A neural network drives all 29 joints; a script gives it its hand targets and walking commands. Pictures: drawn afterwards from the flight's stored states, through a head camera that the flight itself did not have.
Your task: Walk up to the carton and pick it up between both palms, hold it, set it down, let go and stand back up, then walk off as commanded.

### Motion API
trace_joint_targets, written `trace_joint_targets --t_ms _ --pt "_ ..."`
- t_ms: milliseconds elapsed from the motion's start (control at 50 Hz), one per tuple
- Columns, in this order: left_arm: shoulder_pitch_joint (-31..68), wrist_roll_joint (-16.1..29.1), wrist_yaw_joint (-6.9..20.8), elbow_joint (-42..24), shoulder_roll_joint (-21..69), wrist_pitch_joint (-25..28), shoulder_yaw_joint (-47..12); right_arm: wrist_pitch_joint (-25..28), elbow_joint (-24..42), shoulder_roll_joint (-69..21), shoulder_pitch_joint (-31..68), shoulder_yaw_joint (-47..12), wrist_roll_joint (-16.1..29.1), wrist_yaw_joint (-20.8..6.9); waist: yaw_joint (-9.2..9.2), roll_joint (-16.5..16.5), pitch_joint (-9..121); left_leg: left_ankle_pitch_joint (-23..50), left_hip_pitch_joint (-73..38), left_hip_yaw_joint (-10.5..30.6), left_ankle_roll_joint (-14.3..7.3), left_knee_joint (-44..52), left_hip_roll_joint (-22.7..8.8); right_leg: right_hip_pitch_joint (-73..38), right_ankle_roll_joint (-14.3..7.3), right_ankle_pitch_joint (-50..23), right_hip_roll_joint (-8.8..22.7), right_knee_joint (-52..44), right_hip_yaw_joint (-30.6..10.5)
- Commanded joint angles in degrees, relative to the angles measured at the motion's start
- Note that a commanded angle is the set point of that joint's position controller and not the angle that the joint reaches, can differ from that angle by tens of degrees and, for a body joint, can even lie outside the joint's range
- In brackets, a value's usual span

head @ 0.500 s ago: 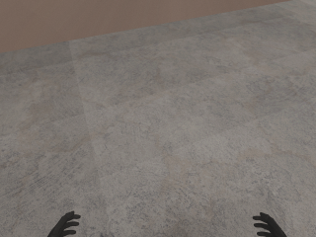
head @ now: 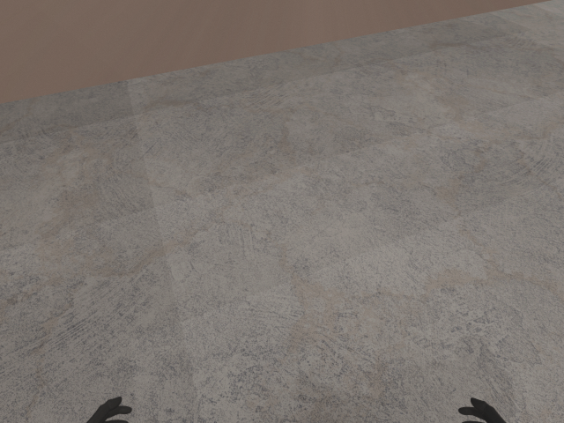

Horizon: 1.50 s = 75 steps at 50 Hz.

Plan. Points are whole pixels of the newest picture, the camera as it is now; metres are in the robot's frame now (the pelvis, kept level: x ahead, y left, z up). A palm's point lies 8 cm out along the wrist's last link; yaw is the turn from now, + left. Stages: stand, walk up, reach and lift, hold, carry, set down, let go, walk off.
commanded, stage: stand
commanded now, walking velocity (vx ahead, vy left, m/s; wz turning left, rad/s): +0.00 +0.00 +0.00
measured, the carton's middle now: out of the picture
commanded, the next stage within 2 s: walk up in 0.80 s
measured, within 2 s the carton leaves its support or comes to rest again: neither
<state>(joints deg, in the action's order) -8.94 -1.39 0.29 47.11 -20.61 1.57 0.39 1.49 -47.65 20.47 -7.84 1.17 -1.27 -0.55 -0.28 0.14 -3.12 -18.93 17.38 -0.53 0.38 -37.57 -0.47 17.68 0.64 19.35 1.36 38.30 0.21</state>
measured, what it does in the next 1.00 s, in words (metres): stands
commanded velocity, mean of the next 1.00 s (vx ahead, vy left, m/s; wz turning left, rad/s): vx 0.00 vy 0.00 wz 0.00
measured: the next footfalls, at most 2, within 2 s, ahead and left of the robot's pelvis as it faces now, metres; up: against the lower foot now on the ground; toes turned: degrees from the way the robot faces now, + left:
right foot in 1.32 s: +0.01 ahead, -0.23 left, +0.00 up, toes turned -20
left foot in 1.58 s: +0.10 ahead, -0.10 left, +0.00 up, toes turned -29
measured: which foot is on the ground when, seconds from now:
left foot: down 0.00-1.00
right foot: down 0.00-1.00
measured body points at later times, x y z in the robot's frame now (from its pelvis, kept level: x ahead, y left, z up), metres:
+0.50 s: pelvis +0.00 +0.00 +0.02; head +0.01 +0.00 +0.47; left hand +0.12 +0.30 -0.10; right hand +0.11 -0.31 -0.10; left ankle +0.01 +0.12 -0.72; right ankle +0.01 -0.13 -0.72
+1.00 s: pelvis +0.00 +0.00 +0.02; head +0.01 +0.00 +0.47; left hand +0.10 +0.30 -0.10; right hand +0.10 -0.31 -0.10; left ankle +0.01 +0.13 -0.72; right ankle +0.01 -0.13 -0.72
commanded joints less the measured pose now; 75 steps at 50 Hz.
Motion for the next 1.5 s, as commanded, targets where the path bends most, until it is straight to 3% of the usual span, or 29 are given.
trace_joint_targets --t_ms 0,60,300,340,380,420,460,480,580,640,660,780,840,900,960,980,1000,1040,1080,1120,1180,1220,1260,1280,1320,1340,1380,1420,1480 --pt "4.7 -0.3 -0.4 -3.3 -10.3 0.8 2.8 1.5 2.9 11.6 4.5 3.1 0.0 0.7 0.29 0.8 3.7 6.1 -1.4 5.3 -3.2 9.4 -4.4 -0.9 -4.3 -4.6 4.6 -9.9 -4.8" --pt "4.4 0.4 -0.2 -1.4 -10.5 1.5 2.4 1.4 1.7 9.9 4.1 2.5 0.7 -0.1 0.63 -3.2 6.4 7.4 -2.6 5.1 -3.2 9.6 -4.7 -3.9 -3.8 -8.1 4.2 -10.4 -4.4" --pt "4.5 0.6 -0.4 4.0 -10.8 1.4 2.4 1.3 -4.5 10.3 5.6 2.1 0.2 0.4 -0.37 0.7 5.8 15.2 -6.4 4.2 -2.5 13.7 -5.8 -8.3 -3.1 -15.5 5.4 -14.6 -4.4" --pt "6.1 0.6 0.0 5.0 -10.9 1.4 1.9 1.1 -5.6 10.6 5.7 1.7 0.9 0.3 -0.26 -2.7 4.2 14.4 -7.7 4.5 -2.4 15.3 -5.9 -6.9 -3.3 -13.3 5.4 -15.9 -5.0" --pt "3.5 0.7 0.3 5.9 -10.4 1.3 1.6 0.8 -6.6 11.6 5.1 2.0 0.6 0.4 -0.74 0.3 4.8 12.6 -9.0 4.2 -2.0 15.3 -5.7 -7.3 -3.4 -13.2 5.6 -17.6 -5.1" --pt "7.2 0.3 -0.1 7.1 -11.6 1.2 1.4 0.5 -7.8 12.1 5.2 2.0 0.8 0.1 0.48 -3.0 4.6 11.3 -8.4 5.1 -2.4 17.3 -5.8 -7.2 -3.1 -10.6 5.7 -17.9 -4.7" --pt "4.8 0.7 -0.1 7.1 -9.6 0.8 1.4 0.4 -7.5 11.3 7.1 1.9 0.7 0.4 -1.26 1.6 4.4 12.3 -8.5 5.7 -2.3 17.7 -6.3 -7.7 -2.9 -11.2 5.5 -17.9 -4.3" --pt "6.1 0.4 -0.2 7.2 -10.3 0.8 1.5 0.9 -7.4 11.5 6.7 2.1 0.6 0.3 0.40 2.0 4.4 9.8 -9.0 5.2 -2.0 18.5 -6.0 -7.7 -2.9 -10.2 5.3 -18.4 -4.7" --pt "5.2 0.6 -0.4 8.8 -10.1 0.8 1.1 0.5 -9.5 11.5 4.9 1.9 0.7 0.6 -0.26 -2.5 4.1 12.3 -9.1 6.2 -2.8 19.6 -6.9 -9.3 -2.8 -11.5 5.5 -19.4 -4.5" --pt "5.0 0.6 -0.6 9.1 -11.5 0.8 1.6 0.8 -10.1 11.9 6.8 2.0 0.3 0.4 -0.79 1.8 5.2 10.4 -10.1 4.8 -2.3 19.3 -6.1 -8.9 -3.2 -11.5 6.4 -20.1 -6.4" --pt "5.5 0.6 -0.5 9.9 -11.9 0.7 1.7 0.4 -9.6 10.3 6.7 1.6 0.3 0.1 0.33 -1.1 5.0 11.6 -10.4 4.6 -2.1 19.7 -6.4 -8.9 -2.8 -12.2 6.3 -19.5 -5.6" --pt "5.2 0.7 -0.6 10.0 -11.6 0.8 1.5 0.6 -11.0 11.6 5.4 1.6 0.7 0.7 0.11 1.0 5.4 12.4 -11.5 4.2 -1.6 19.5 -6.3 -9.4 -2.6 -13.3 6.6 -21.5 -5.6" --pt "6.2 0.5 -0.3 10.3 -11.6 0.9 1.2 0.0 -11.2 10.2 6.0 1.1 0.7 0.5 0.70 -3.8 2.5 10.9 -10.6 5.0 -2.2 19.9 -6.8 -7.1 -2.1 -10.6 6.2 -22.0 -5.5" --pt "4.8 0.9 -0.1 10.7 -10.4 0.4 1.5 0.3 -12.0 13.3 5.1 2.2 0.5 0.3 0.18 1.7 2.3 9.3 -10.0 4.9 -2.0 20.8 -6.2 -8.5 -2.3 -10.1 6.0 -22.5 -5.2" --pt "5.0 0.8 -0.3 10.7 -12.7 0.9 2.2 0.5 -11.5 11.9 6.4 2.1 0.2 0.3 0.34 -1.3 5.0 9.9 -10.4 5.2 -2.0 21.7 -6.9 -10.3 -2.3 -10.1 5.9 -22.5 -5.2" --pt "6.0 -1.1 3.0 3.0 -14.9 -2.6 4.3 -0.6 -7.9 18.3 5.8 5.9 0.2 0.9 0.96 -1.5 2.4 9.4 -15.0 -0.5 -5.1 9.7 -3.0 4.1 -5.8 -26.6 2.1 -16.0 -8.3" --pt "5.5 -1.1 3.6 0.9 -13.5 -3.3 4.5 -0.8 -7.3 17.2 3.8 5.5 0.4 1.4 1.36 -0.8 3.2 11.8 -16.1 2.4 -7.0 9.9 -5.7 7.8 -5.5 -27.0 1.6 -11.0 -7.3" --pt "7.6 -2.6 4.3 -4.3 -10.8 -4.5 5.2 -0.7 -4.8 20.4 0.8 7.2 -0.2 2.1 3.12 8.2 5.6 19.0 -11.6 14.0 -15.0 20.3 -25.7 11.0 -1.9 2.8 -0.1 9.5 -2.7" --pt "5.8 -3.4 5.3 -6.0 -11.5 -5.5 5.6 -0.1 -1.6 20.2 3.2 7.9 0.8 2.5 2.00 4.6 8.1 17.7 -9.4 12.3 -17.6 20.4 -30.9 13.7 -1.1 6.9 4.3 18.9 -5.9" --pt "3.6 -3.0 6.3 -6.0 -11.7 -5.5 6.2 0.3 -0.5 16.8 4.7 7.8 0.9 2.7 0.54 1.5 7.3 20.8 -10.7 4.0 -14.8 16.8 -26.1 14.0 -0.9 4.7 5.8 17.8 -5.7" --pt "1.7 -1.9 8.2 -8.3 -10.2 -5.4 6.0 0.4 1.0 19.5 5.7 8.7 0.6 1.9 0.79 9.6 8.9 19.4 -12.9 -3.7 -13.8 14.8 -22.1 13.9 -0.3 1.2 5.6 8.8 -1.7" --pt "0.4 -2.0 8.4 -8.1 -11.3 -5.1 6.0 0.3 1.3 20.4 6.2 9.0 0.7 1.5 0.06 9.2 9.0 21.1 -6.9 -7.6 -11.9 13.2 -21.3 6.3 -0.7 -0.8 4.9 4.7 1.0" --pt "-5.5 -2.0 8.1 -8.4 -12.5 -4.5 7.0 -0.5 1.9 19.7 6.2 9.3 0.9 0.9 -2.67 5.6 11.7 17.6 -4.6 -10.5 -10.4 5.9 -19.7 -1.5 -1.8 -3.3 1.9 -4.7 4.7" --pt "-7.8 -2.0 7.6 -7.5 -14.4 -4.1 7.9 -0.8 2.0 17.5 7.0 8.6 1.0 0.4 -4.61 0.4 10.9 11.2 -1.0 -12.9 -7.7 -3.4 -14.6 -5.3 -3.3 -5.5 0.1 -10.2 2.8" --pt "-9.8 -2.0 6.8 -8.7 -23.3 -3.8 9.9 -1.2 4.6 11.9 6.4 5.8 0.4 0.0 -4.91 -17.8 7.4 -21.7 21.5 -13.3 -1.3 -19.3 -0.7 -14.2 -11.6 -24.0 11.6 -20.0 -23.9" --pt "-8.0 -2.1 6.3 -11.6 -25.2 -4.2 10.5 -1.0 6.1 12.5 9.4 5.6 1.2 1.1 -7.67 -23.4 7.2 -24.2 24.3 -6.4 -0.3 -20.1 -0.8 -12.0 -18.2 -22.1 14.8 -23.3 -31.3" --pt "-3.7 -1.4 6.2 -13.2 -20.8 -4.9 9.7 -0.2 4.9 14.2 5.3 5.5 2.5 1.1 -3.77 -11.9 5.5 -14.5 21.9 -4.3 0.7 -17.7 -1.7 -11.0 -15.0 -23.5 8.4 -19.9 -23.3" --pt "-0.9 -1.3 6.1 -15.2 -17.8 -4.4 8.7 0.6 3.5 13.6 -0.1 5.0 2.4 1.6 -1.68 -9.7 8.3 -7.9 15.4 -3.4 0.5 -12.7 -0.3 -8.8 -13.7 -30.0 3.8 -15.4 -18.7" --pt "-0.4 -1.9 7.0 -16.7 -16.0 -4.2 8.5 1.5 4.4 14.3 -3.0 4.8 1.8 1.8 -1.61 -8.2 13.0 -4.6 6.5 -4.5 -0.2 -4.8 2.7 -4.9 -14.3 -25.6 3.5 -15.9 -21.9"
